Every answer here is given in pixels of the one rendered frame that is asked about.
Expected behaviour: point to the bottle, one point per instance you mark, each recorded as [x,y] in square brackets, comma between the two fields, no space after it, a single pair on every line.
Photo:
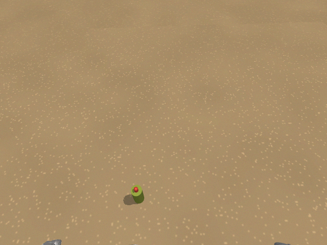
[137,194]

